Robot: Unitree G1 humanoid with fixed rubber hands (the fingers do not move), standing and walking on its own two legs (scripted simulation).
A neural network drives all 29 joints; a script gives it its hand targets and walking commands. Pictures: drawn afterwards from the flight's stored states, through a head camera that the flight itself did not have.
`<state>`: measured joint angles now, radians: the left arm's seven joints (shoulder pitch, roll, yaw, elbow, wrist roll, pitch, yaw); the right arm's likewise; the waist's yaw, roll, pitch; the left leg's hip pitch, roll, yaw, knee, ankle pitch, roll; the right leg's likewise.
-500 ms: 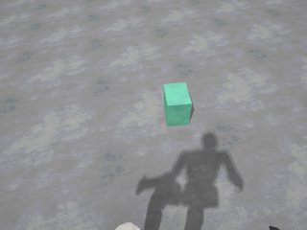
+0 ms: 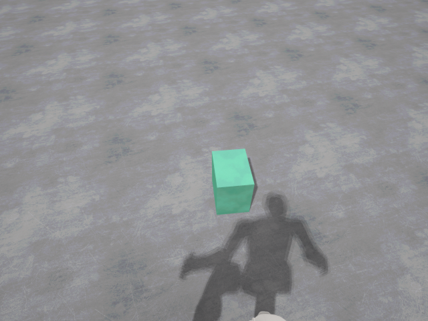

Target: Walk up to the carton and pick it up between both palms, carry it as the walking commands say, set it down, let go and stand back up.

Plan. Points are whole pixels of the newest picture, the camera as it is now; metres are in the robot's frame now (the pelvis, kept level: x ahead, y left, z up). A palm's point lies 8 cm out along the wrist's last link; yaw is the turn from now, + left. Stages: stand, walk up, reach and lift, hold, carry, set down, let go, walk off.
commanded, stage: walk up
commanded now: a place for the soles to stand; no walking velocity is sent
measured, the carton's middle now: (230, 181) +0.92 -0.04 -0.64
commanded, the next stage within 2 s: none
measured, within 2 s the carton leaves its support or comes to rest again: neither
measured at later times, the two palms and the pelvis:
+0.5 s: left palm (108, 270) +0.25 +0.25 -0.08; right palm (406, 281) +0.26 -0.38 -0.11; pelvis +0.18 -0.07 +0.01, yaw -3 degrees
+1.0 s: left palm (141, 211) +0.41 +0.22 -0.11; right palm (380, 213) +0.43 -0.40 -0.12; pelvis +0.35 -0.09 -0.01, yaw -3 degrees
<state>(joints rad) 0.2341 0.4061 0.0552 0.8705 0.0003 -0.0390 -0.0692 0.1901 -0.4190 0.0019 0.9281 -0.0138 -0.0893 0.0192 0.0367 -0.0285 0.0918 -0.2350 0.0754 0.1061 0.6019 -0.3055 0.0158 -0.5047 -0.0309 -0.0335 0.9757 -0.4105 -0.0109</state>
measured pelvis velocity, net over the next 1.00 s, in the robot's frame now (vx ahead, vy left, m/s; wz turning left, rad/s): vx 0.35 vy -0.09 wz -0.04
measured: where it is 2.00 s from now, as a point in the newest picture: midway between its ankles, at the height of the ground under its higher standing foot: (237, 296)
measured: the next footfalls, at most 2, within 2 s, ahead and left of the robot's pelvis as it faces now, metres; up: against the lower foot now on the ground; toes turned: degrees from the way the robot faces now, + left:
right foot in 0.12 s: +0.21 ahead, -0.15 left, +0.00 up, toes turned -4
left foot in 0.62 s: +0.38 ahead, +0.05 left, +0.00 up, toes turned -1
